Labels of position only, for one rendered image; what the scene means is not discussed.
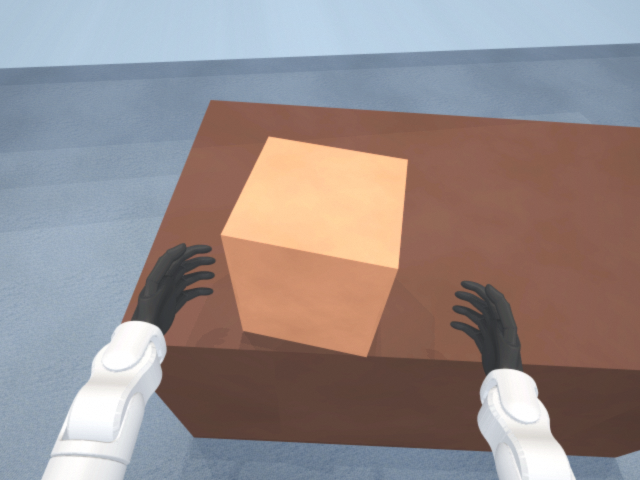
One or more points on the left robot forearm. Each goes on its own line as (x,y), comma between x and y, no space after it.
(99,433)

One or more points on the left robot hand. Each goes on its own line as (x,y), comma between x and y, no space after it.
(163,296)

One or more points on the right robot forearm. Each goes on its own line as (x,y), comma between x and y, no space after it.
(516,425)

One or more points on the pedestal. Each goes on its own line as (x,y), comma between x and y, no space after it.
(548,213)

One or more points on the right robot hand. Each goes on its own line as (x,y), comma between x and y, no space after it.
(497,338)

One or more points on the carton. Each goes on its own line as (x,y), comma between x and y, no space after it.
(313,243)

